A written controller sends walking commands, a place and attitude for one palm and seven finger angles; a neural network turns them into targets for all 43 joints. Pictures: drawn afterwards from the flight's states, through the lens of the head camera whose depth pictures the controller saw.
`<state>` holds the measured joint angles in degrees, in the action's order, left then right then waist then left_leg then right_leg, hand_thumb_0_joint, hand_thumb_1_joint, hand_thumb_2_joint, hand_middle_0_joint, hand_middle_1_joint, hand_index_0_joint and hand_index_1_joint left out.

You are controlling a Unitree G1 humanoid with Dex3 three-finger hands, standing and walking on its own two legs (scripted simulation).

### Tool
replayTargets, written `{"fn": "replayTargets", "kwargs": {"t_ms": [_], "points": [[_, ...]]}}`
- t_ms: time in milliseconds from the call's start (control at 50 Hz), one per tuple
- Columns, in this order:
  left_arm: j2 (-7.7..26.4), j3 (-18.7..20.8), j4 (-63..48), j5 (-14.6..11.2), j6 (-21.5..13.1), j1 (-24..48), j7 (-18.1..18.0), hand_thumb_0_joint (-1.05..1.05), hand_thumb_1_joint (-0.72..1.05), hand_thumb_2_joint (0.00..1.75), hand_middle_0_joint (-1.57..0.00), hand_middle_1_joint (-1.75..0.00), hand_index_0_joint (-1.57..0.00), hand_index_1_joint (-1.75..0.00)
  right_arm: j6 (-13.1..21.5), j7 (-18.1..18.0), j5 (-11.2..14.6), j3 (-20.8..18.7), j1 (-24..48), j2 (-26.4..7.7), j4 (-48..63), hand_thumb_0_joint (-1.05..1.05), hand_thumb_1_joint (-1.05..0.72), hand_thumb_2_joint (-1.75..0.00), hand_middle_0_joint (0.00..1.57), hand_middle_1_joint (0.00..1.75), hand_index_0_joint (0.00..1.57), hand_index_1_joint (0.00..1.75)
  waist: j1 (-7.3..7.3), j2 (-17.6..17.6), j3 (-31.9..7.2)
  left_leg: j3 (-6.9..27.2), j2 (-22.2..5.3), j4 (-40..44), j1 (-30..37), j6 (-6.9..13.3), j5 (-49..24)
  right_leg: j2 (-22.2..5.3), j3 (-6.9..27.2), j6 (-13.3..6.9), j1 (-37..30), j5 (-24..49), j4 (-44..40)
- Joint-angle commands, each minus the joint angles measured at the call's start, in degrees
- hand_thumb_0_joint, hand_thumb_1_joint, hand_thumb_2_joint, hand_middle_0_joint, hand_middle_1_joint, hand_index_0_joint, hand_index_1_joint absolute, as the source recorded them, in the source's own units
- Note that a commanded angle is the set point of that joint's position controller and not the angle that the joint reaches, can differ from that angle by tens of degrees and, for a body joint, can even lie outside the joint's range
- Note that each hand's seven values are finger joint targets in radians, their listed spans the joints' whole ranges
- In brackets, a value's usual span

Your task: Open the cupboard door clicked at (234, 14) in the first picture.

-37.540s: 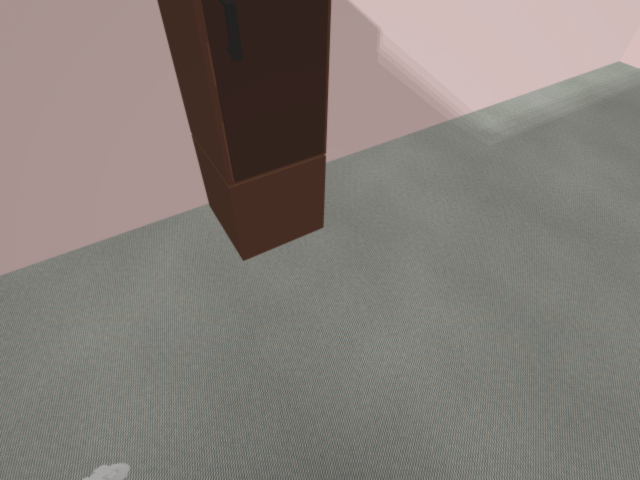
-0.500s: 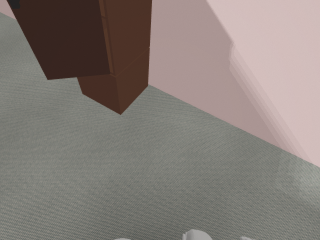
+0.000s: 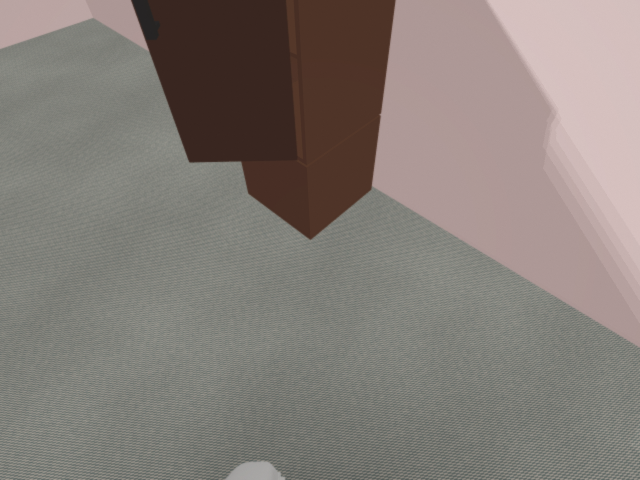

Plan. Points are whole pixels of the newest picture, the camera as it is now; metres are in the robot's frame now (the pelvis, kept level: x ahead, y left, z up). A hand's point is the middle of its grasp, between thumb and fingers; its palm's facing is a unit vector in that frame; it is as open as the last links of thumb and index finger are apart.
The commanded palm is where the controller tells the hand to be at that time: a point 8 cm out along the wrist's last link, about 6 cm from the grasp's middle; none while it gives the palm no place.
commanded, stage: take the last steps up to it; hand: left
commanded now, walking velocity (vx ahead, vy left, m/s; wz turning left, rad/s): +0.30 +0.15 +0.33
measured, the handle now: (145, 2) +1.00 +0.44 +0.13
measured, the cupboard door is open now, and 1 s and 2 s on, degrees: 44 44 44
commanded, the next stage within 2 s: come to a stop and stand still in 1.40 s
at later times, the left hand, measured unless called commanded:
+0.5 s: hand out of the picture +0.14 +0.24 -0.16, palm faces +0.10 -0.97 -0.21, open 7.4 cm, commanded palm none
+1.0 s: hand out of the picture +0.13 +0.25 -0.18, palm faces +0.28 -0.95 -0.15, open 7.3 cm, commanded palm none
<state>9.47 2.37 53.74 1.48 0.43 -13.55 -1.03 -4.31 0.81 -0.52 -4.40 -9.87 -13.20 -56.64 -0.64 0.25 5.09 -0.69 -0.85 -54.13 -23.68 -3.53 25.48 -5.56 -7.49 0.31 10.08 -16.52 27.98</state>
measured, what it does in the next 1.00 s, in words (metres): walks ahead: left foot, then right foot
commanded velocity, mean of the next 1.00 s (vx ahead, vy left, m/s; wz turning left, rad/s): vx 0.30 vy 0.11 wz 0.09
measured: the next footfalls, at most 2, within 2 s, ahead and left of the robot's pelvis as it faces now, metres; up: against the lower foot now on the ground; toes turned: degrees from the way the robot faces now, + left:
left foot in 0.12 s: +0.04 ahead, +0.14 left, +0.00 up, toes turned +6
right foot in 0.56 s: +0.20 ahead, -0.07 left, +0.00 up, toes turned -1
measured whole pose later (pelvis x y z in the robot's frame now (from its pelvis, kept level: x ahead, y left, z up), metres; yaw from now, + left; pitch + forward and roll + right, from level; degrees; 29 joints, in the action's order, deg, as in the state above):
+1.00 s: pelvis +0.23 +0.10 -0.01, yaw +9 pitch +1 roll +0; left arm 8.1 3.1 65.3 1.6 -2.9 -23.6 0.3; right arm 0.9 2.1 -1.3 -3.3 -9.6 -11.3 -58.6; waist 3.4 1.2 2.4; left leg -5.4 -4.3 -32.0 -24.2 -1.7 11.1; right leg -7.0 -9.1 4.6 1.3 -19.6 21.1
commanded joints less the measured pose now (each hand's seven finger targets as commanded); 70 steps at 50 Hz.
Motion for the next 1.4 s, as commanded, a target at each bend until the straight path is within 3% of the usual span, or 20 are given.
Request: {"fn": "replayTargets", "kwargs": {"t_ms": [0, 80, 120, 180, 240, 420, 500, 520, 540, 560, 580, 680, 760, 900, 960, 980, 1000, 1020, 1160, 1380], "points": [[13.23, 3.48, -1.09, 0.35, -1.54, -4.82, -0.52, 0.00, 0.90, 0.90, -0.20, -0.30, -0.20, -0.30, 2.61, -0.04, 0.15, 0.63, 3.65, -1.09, 4.45, 0.00, -0.90, -0.90, 0.20, 0.30, 0.20, 0.30, 3.19, 10.67, -4.83, -3.42, 0.99, 12.99, 1.30, 0.50, 0.66, -13.72, 10.10, -7.77, -6.16, 28.24, -6.30], [12.45, 3.81, -0.79, -0.42, -1.13, -2.38, 0.50, 0.00, 0.90, 0.90, -0.20, -0.30, -0.20, -0.30, 4.24, -0.10, -0.39, 0.43, -3.43, -4.04, 2.12, 0.00, -0.90, -0.90, 0.20, 0.30, 0.20, 0.30, -0.43, 4.89, -6.21, -2.94, 0.35, 31.37, 18.46, 2.66, -8.54, -10.82, 5.82, -2.49, 5.56, 1.21, -0.33], [6.46, 2.49, -4.28, -0.56, -0.58, 1.57, 1.29, 0.00, 0.90, 0.90, -0.20, -0.30, -0.20, -0.30, 4.47, -0.99, -1.45, -1.81, -11.84, -13.30, 0.89, 0.00, -0.90, -0.90, 0.20, 0.30, 0.20, 0.30, -4.76, -19.85, -6.37, 25.20, -19.87, 40.81, 27.10, 14.34, -5.73, 1.47, -2.60, 2.52, 25.98, -21.13, 24.86], [7.02, 2.57, -3.64, 0.28, -0.74, 6.96, 1.80, 0.00, 0.90, 0.90, -0.20, -0.30, -0.20, -0.30, 5.24, -1.99, -1.11, -0.18, -9.90, -8.40, 1.08, 0.00, -0.90, -0.90, 0.20, 0.30, 0.20, 0.30, -3.06, -12.85, -1.66, 21.43, -16.06, 42.91, 18.74, 15.56, -1.46, -1.45, 6.45, 0.44, 29.39, -10.76, 37.60], [6.42, 2.27, -0.86, 0.17, -1.04, 2.18, 2.52, 0.00, 0.90, 0.90, -0.20, -0.30, -0.20, -0.30, 6.87, -2.18, -0.76, 0.91, -7.52, -6.04, 1.36, 0.00, -0.90, -0.90, 0.20, 0.30, 0.20, 0.30, 0.04, -7.36, -2.30, 13.68, -12.36, 42.97, 19.46, 14.13, -13.09, -1.37, 5.40, 0.85, 26.82, -3.05, 36.70], [4.22, 1.09, -2.53, 0.00, -1.67, 7.87, 2.42, 0.00, 0.90, 0.90, -0.20, -0.30, -0.20, -0.30, 7.27, -1.85, -0.98, 1.13, -13.84, -4.69, -2.83, 0.00, -0.90, -0.90, 0.20, 0.30, 0.20, 0.30, -1.05, -6.14, -0.17, 10.39, -11.65, 42.71, 17.12, 15.53, -17.10, 0.80, 2.06, 1.34, 16.83, -1.45, 13.43], [5.82, 2.28, 0.66, 0.11, -2.38, -1.48, 2.15, 0.00, 0.90, 0.90, -0.20, -0.30, -0.20, -0.30, 7.07, -1.82, -0.75, 1.31, -11.64, -3.76, -3.73, 0.00, -0.90, -0.90, 0.20, 0.30, 0.20, 0.30, 4.02, -1.78, -1.24, 6.91, -7.41, 33.42, 6.56, 11.83, -10.34, 2.39, 2.10, 0.32, -3.53, 3.02, 1.74], [8.83, 3.17, 2.72, 0.35, -3.10, -8.45, 1.87, 0.00, 0.90, 0.90, -0.20, -0.30, -0.20, -0.30, 7.39, -1.56, -0.25, 1.45, -11.31, -2.39, -3.40, 0.00, -0.90, -0.90, 0.20, 0.30, 0.20, 0.30, 6.97, 4.08, -4.19, 2.64, -2.96, 22.31, 0.22, 9.42, -7.75, -2.43, 8.76, -1.30, -14.36, -1.54, -2.96], [14.65, 4.28, 4.45, 0.56, -3.60, -14.72, 1.25, 0.00, 0.90, 0.90, -0.20, -0.30, -0.20, -0.30, 7.52, -1.02, 0.27, 1.66, -12.64, 0.02, -1.93, 0.00, -0.90, -0.90, 0.20, 0.30, 0.20, 0.30, 8.45, 18.02, -7.05, -2.88, 3.86, 5.87, -10.80, 6.28, 3.17, -17.86, 29.49, -6.80, -23.03, -9.01, -11.78], [15.46, 4.44, 4.38, -0.19, -3.27, -15.76, 0.78, 0.00, 0.90, 0.90, -0.20, -0.30, -0.20, -0.30, 6.97, -0.79, -0.49, 1.08, -10.02, -2.16, -0.75, 0.00, -0.90, -0.90, 0.20, 0.30, 0.20, 0.30, 8.24, 14.99, -4.63, 0.25, 2.03, -7.00, -14.35, 5.61, 8.67, -24.23, 39.09, -10.54, -17.16, -16.03, -18.79], [13.04, 4.02, 3.16, -0.46, -3.31, -11.25, 0.38, 0.00, 0.90, 0.90, -0.20, -0.30, -0.20, -0.30, 6.87, -0.53, -0.78, 0.61, -8.47, -2.52, -0.75, 0.00, -0.90, -0.90, 0.20, 0.30, 0.20, 0.30, 6.24, 8.67, 0.22, 2.67, -1.48, -10.74, -15.93, 5.37, 2.09, -22.51, 35.64, -11.27, -11.04, -20.20, -20.18], [4.61, 1.62, 2.70, -0.53, -4.89, -4.50, 0.46, 0.00, 0.90, 0.90, -0.20, -0.30, -0.20, -0.30, 4.81, 0.38, -1.11, 0.97, -11.05, 2.13, -4.07, 0.00, -0.90, -0.90, 0.20, 0.30, 0.20, 0.30, 0.33, 7.51, 0.82, 0.51, -5.06, -7.82, -7.76, 2.28, -13.86, -12.72, 11.98, -5.53, 3.33, -1.45, -21.48], [6.05, 2.05, 4.84, -0.32, -5.69, -7.16, 0.56, 0.00, 0.90, 0.90, -0.20, -0.30, -0.20, -0.30, 4.65, 0.97, -1.04, 0.66, -6.84, 2.43, -2.12, 0.00, -0.90, -0.90, 0.20, 0.30, 0.20, 0.30, 1.15, 3.17, 0.00, -1.49, -5.76, 1.20, -9.46, 0.88, -15.93, -13.15, 9.58, -7.48, -0.97, 4.35, -21.69], [8.56, 2.32, 8.43, 0.23, -5.14, -10.13, 0.76, 0.00, 0.90, 0.90, -0.20, -0.30, -0.20, -0.30, 6.45, 1.84, -0.70, 1.18, 2.36, 1.71, 1.95, 0.00, -0.90, -0.90, 0.20, 0.30, 0.20, 0.30, 3.55, 9.76, 0.23, -4.92, -3.39, 19.01, -4.86, 1.67, -13.48, -13.41, 6.51, -6.46, -5.90, 12.27, -16.01], [8.73, 2.61, 8.66, 0.00, -4.35, -8.56, 0.64, 0.00, 0.90, 0.90, -0.20, -0.30, -0.20, -0.30, 7.33, 1.18, -0.86, 0.80, -4.43, -0.56, -0.08, 0.00, -0.90, -0.90, 0.20, 0.30, 0.20, 0.30, -0.60, 6.13, -1.82, -7.42, -0.55, 27.63, 11.87, 2.89, -14.52, -10.68, 3.20, -4.35, 1.06, 13.00, -6.53], [7.04, 2.23, 8.46, -0.13, -4.08, -9.44, 0.89, 0.00, 0.90, 0.90, -0.20, -0.30, -0.20, -0.30, 7.73, 0.52, -1.15, 0.01, -11.51, -4.22, -2.40, 0.00, -0.90, -0.90, 0.20, 0.30, 0.20, 0.30, -3.29, -2.05, -6.82, -5.28, -2.89, 29.05, 23.89, 4.00, -13.55, -7.36, 0.29, -2.87, 5.65, 12.48, 5.49], [3.79, 1.69, 7.37, -0.65, -3.95, -11.60, 1.17, 0.00, 0.90, 0.90, -0.20, -0.30, -0.20, -0.30, 8.11, -0.45, -1.87, -1.64, -19.03, -10.44, -3.77, 0.00, -0.90, -0.90, 0.20, 0.30, 0.20, 0.30, -5.55, -15.77, -13.55, 12.96, -16.66, 30.56, 35.24, 9.14, -13.84, 0.18, -3.78, -0.26, 17.59, -5.91, 21.41], [3.21, 1.16, 5.25, -0.51, -4.00, -8.13, 1.08, 0.00, 0.90, 0.90, -0.20, -0.30, -0.20, -0.30, 7.45, -1.39, -1.51, -1.82, -23.73, -12.41, -4.54, 0.00, -0.90, -0.90, 0.20, 0.30, 0.20, 0.30, -7.22, -17.79, -15.55, 21.15, -22.49, 36.77, 37.22, 13.38, -16.87, 3.30, 0.37, -0.64, 23.84, -18.11, 35.46], [1.01, 1.51, 6.27, -0.07, -1.93, -6.33, 1.59, 0.00, 0.90, 0.90, -0.20, -0.30, -0.20, -0.30, 9.36, -2.32, -0.78, 1.47, -10.33, -1.95, -2.35, 0.00, -0.90, -0.90, 0.20, 0.30, 0.20, 0.30, 1.05, -6.84, -3.56, 1.67, -16.02, 42.77, 15.73, 11.33, -28.15, -2.34, 6.66, -0.44, 22.89, 0.47, 39.70], [1.92, 0.89, 0.67, -0.04, -1.41, 5.13, 1.75, 0.00, 0.90, 0.90, -0.20, -0.30, -0.20, -0.30, 8.24, -2.26, -1.54, 1.59, -13.83, -2.67, -5.07, 0.00, -0.90, -0.90, 0.20, 0.30, 0.20, 0.30, -0.12, -4.30, -0.09, -3.09, -15.78, 39.20, 19.08, 12.04, -37.71, 0.78, 2.39, -1.64, 15.42, 3.95, 11.31]]}}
